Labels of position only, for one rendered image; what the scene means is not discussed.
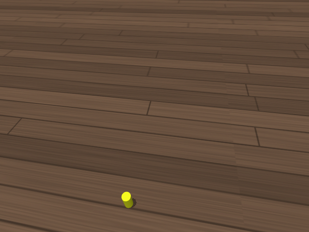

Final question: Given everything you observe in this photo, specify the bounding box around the can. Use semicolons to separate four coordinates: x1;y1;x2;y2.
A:
122;192;133;208

